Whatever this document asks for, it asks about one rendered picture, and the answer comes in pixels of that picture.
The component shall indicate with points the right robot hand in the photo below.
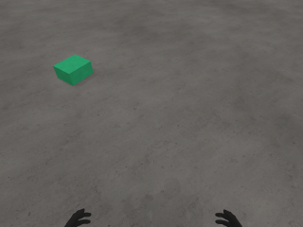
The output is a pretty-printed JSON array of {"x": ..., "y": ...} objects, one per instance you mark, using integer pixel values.
[{"x": 232, "y": 220}]

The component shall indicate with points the carton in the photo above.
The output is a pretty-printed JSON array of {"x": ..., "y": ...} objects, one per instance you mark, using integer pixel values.
[{"x": 73, "y": 69}]

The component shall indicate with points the left robot hand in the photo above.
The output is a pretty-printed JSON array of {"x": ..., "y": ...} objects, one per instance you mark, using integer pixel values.
[{"x": 74, "y": 220}]

